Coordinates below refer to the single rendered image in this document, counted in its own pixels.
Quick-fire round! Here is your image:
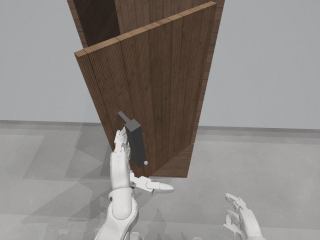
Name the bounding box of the robot left forearm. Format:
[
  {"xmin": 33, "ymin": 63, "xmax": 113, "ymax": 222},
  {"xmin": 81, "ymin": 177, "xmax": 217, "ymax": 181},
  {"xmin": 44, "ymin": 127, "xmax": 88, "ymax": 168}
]
[{"xmin": 94, "ymin": 187, "xmax": 139, "ymax": 240}]

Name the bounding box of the handle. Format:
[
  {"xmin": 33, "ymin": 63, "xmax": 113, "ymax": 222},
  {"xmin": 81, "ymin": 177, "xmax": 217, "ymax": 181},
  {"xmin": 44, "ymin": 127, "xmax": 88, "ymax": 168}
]
[{"xmin": 117, "ymin": 111, "xmax": 146, "ymax": 168}]

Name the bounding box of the left robot hand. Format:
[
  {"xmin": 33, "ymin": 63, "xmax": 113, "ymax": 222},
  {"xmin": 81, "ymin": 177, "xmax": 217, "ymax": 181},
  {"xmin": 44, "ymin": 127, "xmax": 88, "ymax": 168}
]
[{"xmin": 110, "ymin": 127, "xmax": 174, "ymax": 196}]

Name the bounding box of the right robot hand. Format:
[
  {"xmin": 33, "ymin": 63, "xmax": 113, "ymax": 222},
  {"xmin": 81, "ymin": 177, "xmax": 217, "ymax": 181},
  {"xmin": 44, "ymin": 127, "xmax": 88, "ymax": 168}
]
[{"xmin": 223, "ymin": 193, "xmax": 264, "ymax": 240}]

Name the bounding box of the cupboard door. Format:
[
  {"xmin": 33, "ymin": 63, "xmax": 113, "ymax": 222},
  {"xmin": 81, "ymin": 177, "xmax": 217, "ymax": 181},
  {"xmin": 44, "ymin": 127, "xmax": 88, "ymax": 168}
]
[{"xmin": 74, "ymin": 1, "xmax": 217, "ymax": 189}]

